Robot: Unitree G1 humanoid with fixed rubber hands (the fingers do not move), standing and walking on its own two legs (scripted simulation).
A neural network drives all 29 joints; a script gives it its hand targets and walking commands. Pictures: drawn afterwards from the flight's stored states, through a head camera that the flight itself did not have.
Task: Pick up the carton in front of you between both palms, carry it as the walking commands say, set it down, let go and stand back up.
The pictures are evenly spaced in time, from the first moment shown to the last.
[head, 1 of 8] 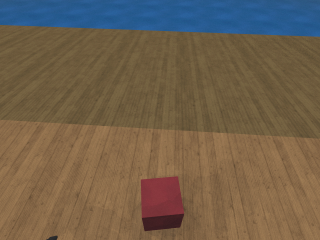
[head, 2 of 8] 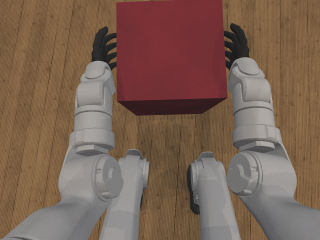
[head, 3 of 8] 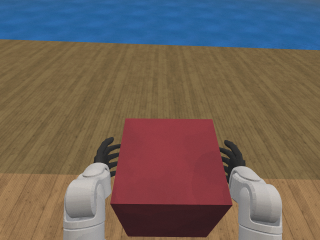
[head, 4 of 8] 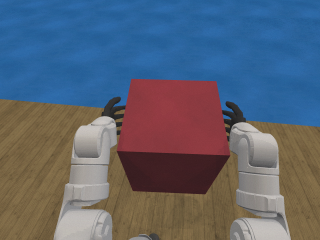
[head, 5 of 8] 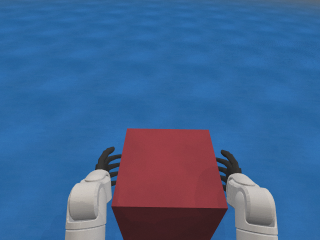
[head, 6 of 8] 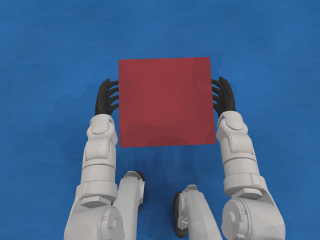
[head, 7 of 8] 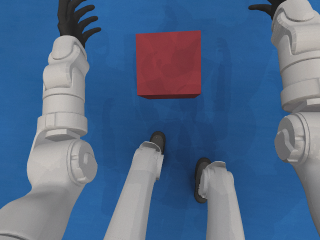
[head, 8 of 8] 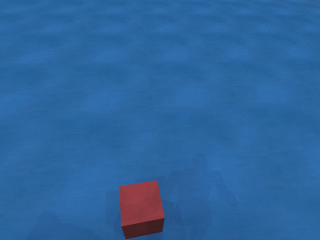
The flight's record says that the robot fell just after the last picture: no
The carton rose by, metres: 0.69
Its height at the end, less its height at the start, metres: -0.38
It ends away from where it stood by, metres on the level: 5.32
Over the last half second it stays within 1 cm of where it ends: yes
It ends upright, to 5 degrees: yes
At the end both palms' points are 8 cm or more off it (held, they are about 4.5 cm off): yes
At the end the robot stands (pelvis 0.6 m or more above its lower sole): yes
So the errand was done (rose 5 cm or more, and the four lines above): yes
